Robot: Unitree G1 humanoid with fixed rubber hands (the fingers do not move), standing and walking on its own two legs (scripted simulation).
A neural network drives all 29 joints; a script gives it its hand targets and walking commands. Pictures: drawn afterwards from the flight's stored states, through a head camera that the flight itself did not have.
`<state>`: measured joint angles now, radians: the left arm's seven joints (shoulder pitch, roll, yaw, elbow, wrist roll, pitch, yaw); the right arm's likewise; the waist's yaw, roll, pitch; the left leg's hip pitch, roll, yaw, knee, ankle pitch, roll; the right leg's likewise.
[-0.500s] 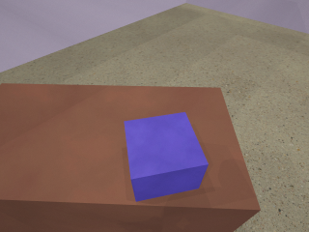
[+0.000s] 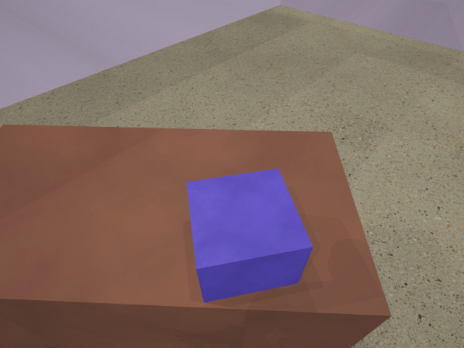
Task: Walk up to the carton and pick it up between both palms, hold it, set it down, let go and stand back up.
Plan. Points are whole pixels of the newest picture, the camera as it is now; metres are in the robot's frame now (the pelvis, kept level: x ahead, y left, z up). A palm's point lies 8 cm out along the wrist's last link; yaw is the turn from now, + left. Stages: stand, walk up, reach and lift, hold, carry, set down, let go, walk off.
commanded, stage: stand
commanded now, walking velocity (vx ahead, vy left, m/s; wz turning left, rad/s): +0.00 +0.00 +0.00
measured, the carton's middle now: (242, 232) +0.42 +0.01 -0.12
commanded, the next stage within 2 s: none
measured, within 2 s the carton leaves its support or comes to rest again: neither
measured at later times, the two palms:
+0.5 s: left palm out of the picture +0.05 +0.30 -0.12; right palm out of the picture +0.05 -0.31 -0.11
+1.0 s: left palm out of the picture +0.05 +0.31 -0.12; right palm out of the picture +0.05 -0.31 -0.11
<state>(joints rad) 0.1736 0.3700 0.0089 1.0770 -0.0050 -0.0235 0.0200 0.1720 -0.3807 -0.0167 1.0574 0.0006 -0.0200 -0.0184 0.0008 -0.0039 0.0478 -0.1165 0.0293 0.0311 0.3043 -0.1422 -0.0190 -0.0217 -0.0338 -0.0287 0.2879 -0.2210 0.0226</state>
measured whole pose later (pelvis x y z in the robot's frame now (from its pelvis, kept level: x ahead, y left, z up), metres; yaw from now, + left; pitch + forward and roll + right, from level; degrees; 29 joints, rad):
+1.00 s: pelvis +0.00 +0.00 +0.00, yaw +0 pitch -3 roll +0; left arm 0.18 0.37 0.01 1.09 0.00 -0.02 0.02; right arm 0.18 -0.38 -0.02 1.07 0.00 -0.02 -0.02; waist 0.00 -0.01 0.05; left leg -0.11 0.03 0.04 0.30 -0.14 -0.02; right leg -0.02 -0.04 -0.02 0.29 -0.22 0.02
